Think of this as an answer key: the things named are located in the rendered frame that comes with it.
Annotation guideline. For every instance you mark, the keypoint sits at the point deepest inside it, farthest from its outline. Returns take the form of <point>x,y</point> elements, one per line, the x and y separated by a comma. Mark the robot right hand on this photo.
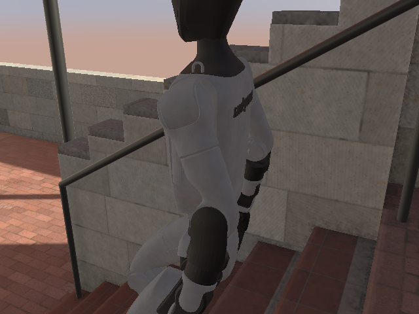
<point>242,226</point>

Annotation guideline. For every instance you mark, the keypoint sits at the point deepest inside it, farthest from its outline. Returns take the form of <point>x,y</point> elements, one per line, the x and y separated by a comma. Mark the left robot forearm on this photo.
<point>207,256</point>

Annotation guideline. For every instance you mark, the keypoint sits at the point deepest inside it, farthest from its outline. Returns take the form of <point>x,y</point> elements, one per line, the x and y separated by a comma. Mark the robot left upper arm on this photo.
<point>187,113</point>

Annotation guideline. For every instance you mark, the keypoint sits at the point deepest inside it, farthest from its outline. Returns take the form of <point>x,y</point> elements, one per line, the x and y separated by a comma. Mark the right robot thigh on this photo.
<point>158,251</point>

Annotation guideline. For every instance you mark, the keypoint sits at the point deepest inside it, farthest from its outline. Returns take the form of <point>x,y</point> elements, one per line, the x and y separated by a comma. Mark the robot right upper arm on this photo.
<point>260,140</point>

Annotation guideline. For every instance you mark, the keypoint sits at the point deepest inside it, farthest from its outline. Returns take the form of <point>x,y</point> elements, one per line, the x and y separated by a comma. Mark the right robot forearm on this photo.
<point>253,177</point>

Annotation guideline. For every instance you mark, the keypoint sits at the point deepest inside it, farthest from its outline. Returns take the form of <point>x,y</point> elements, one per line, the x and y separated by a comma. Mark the robot thigh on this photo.
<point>159,295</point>
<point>158,251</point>

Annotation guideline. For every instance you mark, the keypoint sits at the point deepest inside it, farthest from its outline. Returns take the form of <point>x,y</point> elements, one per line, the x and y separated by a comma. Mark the left robot thigh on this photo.
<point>159,295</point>

